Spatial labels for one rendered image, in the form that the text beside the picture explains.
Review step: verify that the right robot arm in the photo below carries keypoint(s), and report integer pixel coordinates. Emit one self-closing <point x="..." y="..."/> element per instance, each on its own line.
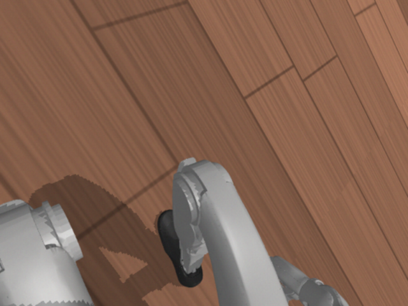
<point x="315" y="293"/>

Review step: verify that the right robot hand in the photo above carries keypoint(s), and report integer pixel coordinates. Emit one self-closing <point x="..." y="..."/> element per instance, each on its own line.
<point x="291" y="277"/>

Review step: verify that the right robot foot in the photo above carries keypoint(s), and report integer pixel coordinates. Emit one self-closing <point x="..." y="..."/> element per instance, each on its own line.
<point x="170" y="242"/>

